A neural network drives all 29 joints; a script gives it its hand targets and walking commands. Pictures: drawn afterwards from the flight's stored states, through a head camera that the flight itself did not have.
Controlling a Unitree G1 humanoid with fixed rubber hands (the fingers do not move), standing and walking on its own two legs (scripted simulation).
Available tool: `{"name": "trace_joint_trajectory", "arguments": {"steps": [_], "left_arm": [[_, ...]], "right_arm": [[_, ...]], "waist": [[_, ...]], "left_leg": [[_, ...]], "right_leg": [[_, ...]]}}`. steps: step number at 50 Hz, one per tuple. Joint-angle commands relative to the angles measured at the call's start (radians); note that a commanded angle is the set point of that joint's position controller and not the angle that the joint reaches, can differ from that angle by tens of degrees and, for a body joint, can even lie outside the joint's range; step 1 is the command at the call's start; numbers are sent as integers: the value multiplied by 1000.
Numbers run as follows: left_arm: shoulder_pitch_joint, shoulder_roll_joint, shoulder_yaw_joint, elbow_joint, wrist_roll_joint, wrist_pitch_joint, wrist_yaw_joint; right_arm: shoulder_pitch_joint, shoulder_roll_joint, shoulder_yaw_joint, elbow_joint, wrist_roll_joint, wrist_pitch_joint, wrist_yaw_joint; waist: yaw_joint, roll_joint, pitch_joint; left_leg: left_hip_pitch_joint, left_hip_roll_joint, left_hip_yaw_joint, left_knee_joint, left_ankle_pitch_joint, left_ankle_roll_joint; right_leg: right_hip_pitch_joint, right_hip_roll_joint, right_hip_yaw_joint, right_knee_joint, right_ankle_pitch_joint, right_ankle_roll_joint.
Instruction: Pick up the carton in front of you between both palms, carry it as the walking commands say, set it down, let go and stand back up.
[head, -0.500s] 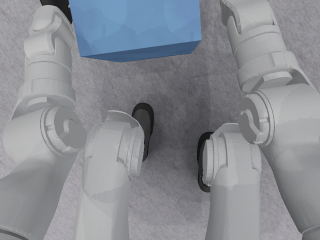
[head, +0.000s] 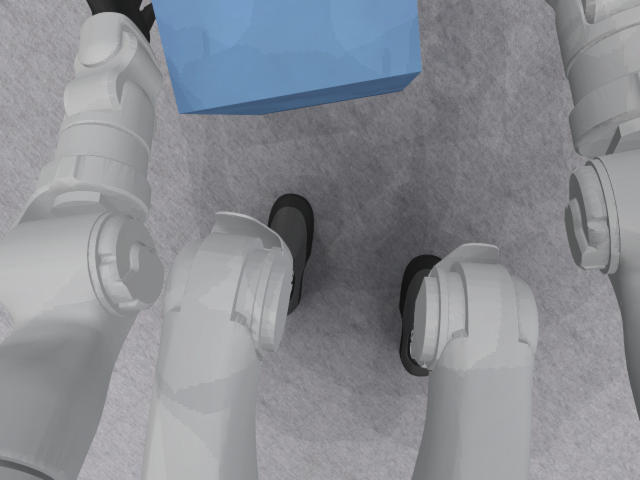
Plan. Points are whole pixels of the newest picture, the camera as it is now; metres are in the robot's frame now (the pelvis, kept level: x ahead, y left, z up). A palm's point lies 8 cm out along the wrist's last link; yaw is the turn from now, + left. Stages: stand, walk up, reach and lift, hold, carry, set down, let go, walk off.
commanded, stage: set down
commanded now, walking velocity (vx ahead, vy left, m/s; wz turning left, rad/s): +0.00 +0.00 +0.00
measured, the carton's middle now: (301, 1) +0.53 +0.10 -0.26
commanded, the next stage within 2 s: let go in 0.98 s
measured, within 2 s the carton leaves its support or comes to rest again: neither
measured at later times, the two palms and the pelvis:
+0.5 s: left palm out of the picture +0.49 +0.26 -0.01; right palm out of the picture +0.61 -0.11 -0.01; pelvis +0.01 +0.00 +0.10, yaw +0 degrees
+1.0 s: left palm out of the picture +0.48 +0.27 +0.14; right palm out of the picture +0.61 -0.11 +0.14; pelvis +0.04 +0.00 +0.23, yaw -1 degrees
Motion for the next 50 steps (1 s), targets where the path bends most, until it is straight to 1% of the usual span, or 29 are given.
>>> {"name": "trace_joint_trajectory", "arguments": {"steps": [1, 4, 6, 8, 10, 13, 16, 20, 25, 28, 31, 37, 47, 49, 50], "left_arm": [[-126, 127, -2, -164, -14, -5, 20], [-110, 127, -21, -292, -30, 22, 42], [-95, 125, -34, -372, -35, 50, 58], [-77, 103, -42, -413, -28, 81, 67], [-66, 67, -49, -421, -16, 105, 70], [-52, 20, -56, -438, 3, 124, 69], [-25, -2, -49, -454, 26, 135, 66], [24, -12, -23, -479, 56, 149, 62], [76, -10, -3, -536, 67, 167, 54], [98, -8, -2, -573, 62, 180, 48], [117, -10, -5, -599, 57, 193, 40], [157, -31, -6, -615, 68, 209, 27], [232, -66, 20, -621, 130, 197, 8], [250, -81, 25, -609, 144, 189, 1], [256, -86, 25, -609, 150, 184, -4]], "right_arm": [[-307, -17, -25, -111, -11, -8, -3], [-298, -45, -75, -167, -54, 8, -20], [-296, -65, -107, -209, -74, 28, -31], [-282, -78, -138, -216, -87, 49, -34], [-260, -83, -165, -193, -95, 60, -27], [-223, -79, -192, -161, -101, 61, -8], [-187, -72, -212, -133, -110, 60, 12], [-155, -59, -227, -133, -123, 63, 34], [-142, -54, -235, -197, -139, 77, 46], [-135, -54, -241, -243, -147, 90, 49], [-121, -55, -250, -275, -155, 102, 53], [-71, -47, -278, -280, -175, 114, 68], [17, -15, -328, -254, -220, 99, 92], [40, -2, -341, -237, -232, 92, 97], [53, 2, -352, -235, -241, 87, 98]], "waist": [[141, -266, -1238], [115, -258, -1411], [104, -239, -1511], [88, -213, -1498], [70, -183, -1422], [56, -146, -1362], [59, -134, -1347], [77, -155, -1365], [88, -206, -1452], [85, -232, -1502], [81, -244, -1527], [75, -232, -1510], [82, -205, -1435], [77, -199, -1396], [70, -194, -1386]], "left_leg": [[735, -7, 40, -74, 401, -3], [863, -26, 51, -109, 431, -5], [954, -39, 61, -142, 436, -6], [961, -47, 68, -180, 392, -9], [926, -50, 69, -216, 338, -15], [911, -53, 66, -261, 317, -22], [918, -57, 65, -306, 323, -26], [930, -63, 70, -372, 344, -27], [973, -70, 78, -453, 394, -27], [1002, -72, 81, -505, 419, -26], [1033, -74, 83, -559, 436, -26], [1105, -74, 80, -668, 460, -29], [1235, -68, 72, -862, 519, -31], [1248, -67, 70, -900, 513, -31], [1261, -66, 68, -917, 514, -31]], "right_leg": [[450, -100, 6, -255, 301, 4], [515, -79, -29, -285, 300, 0], [551, -62, -50, -315, 284, -2], [537, -52, -63, -353, 237, -11], [491, -50, -68, -390, 191, -20], [442, -47, -70, -435, 176, -29], [427, -42, -69, -479, 181, -31], [467, -35, -71, -543, 210, -23], [590, -28, -76, -620, 280, -6], [673, -25, -78, -669, 319, 1], [738, -23, -78, -721, 346, 4], [814, -19, -75, -832, 379, 4], [958, -17, -58, -1035, 455, 9], [974, -19, -54, -1074, 458, 9], [986, -20, -52, -1094, 466, 9]]}}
